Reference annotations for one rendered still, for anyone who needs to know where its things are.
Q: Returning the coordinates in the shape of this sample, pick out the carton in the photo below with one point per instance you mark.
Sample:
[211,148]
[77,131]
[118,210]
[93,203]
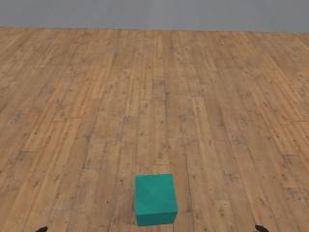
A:
[155,199]

